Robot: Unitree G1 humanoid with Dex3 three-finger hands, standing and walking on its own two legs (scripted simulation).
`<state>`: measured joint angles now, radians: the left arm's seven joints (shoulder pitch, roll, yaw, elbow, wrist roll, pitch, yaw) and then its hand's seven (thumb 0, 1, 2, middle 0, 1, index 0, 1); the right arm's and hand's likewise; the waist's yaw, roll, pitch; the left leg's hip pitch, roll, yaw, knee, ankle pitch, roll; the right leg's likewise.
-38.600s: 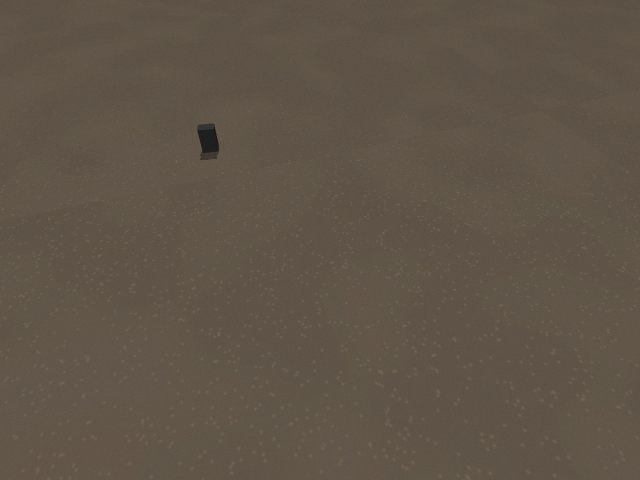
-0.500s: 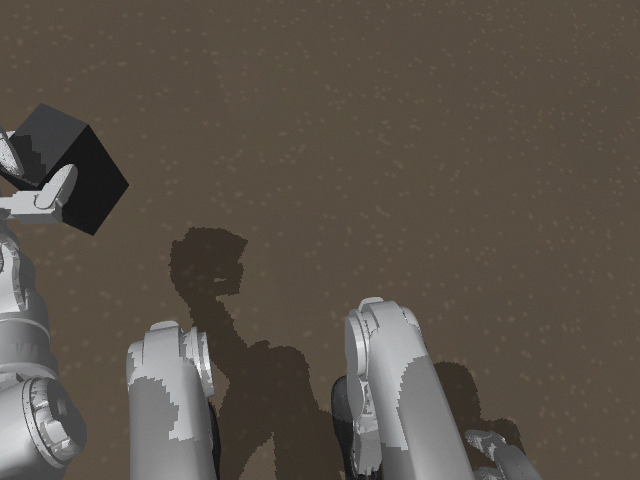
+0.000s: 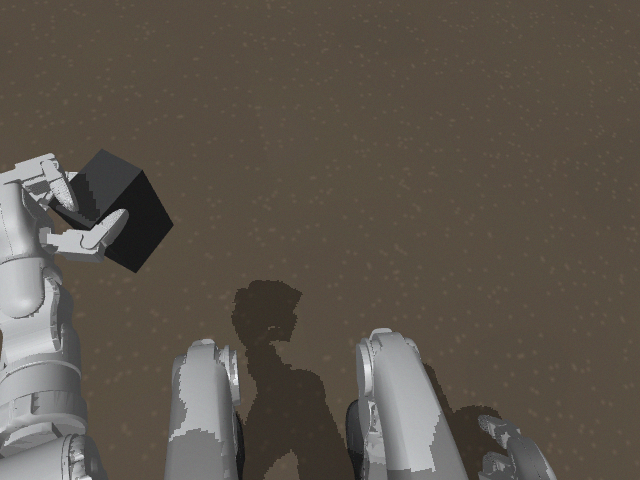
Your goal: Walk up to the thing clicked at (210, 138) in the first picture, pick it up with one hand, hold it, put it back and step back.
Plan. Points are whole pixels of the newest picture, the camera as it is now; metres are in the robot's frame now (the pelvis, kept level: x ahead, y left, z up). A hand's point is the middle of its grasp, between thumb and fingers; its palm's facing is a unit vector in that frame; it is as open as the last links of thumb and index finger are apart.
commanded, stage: lift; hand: left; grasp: from above
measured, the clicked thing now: (120, 216) +0.46 +0.24 -0.07
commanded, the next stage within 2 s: hold in 1.48 s
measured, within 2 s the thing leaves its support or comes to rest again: neither
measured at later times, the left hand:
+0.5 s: hand out of the picture +0.41 +0.25 +0.18, palm faces +0.31 -0.95 -0.06, open 6.5 cm
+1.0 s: hand out of the picture +0.40 +0.22 +0.26, palm faces +0.32 -0.95 -0.05, open 6.6 cm
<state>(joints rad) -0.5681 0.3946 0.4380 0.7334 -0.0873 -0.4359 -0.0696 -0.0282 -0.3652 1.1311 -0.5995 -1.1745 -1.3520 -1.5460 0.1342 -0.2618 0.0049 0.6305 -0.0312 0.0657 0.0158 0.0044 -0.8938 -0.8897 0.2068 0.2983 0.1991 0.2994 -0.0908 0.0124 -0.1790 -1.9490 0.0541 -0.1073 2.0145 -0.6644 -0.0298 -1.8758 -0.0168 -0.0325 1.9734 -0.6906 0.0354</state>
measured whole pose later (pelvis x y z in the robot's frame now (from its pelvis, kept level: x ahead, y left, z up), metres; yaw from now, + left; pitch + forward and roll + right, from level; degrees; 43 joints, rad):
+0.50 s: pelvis +0.03 +0.01 +0.16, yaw +3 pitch +24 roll -4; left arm -0.30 0.26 0.27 0.46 -0.12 -0.31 0.03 -0.03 -0.38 1.14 -0.62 -1.16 -1.32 -1.51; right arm 0.16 -0.22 0.00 0.64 0.01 0.01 -0.04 0.01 -0.89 -0.89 0.21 0.30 0.20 0.30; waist -0.04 0.02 -0.18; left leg -1.33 0.06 -0.06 1.48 -0.59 -0.02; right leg -1.25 -0.03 -0.04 1.43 -0.60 0.04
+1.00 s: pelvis +0.05 +0.00 +0.24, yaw +4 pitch +15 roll -2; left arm -0.25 0.19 0.20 0.54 -0.10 -0.39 0.08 -0.04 -0.34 1.09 -0.64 -1.10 -1.25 -1.42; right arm 0.22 -0.21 0.01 0.67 -0.02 0.00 -0.04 0.01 -0.89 -0.89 0.21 0.30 0.20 0.30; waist -0.02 0.01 -0.10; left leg -0.91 0.06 -0.04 1.12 -0.48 -0.02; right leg -0.85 -0.03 -0.04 1.08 -0.49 0.03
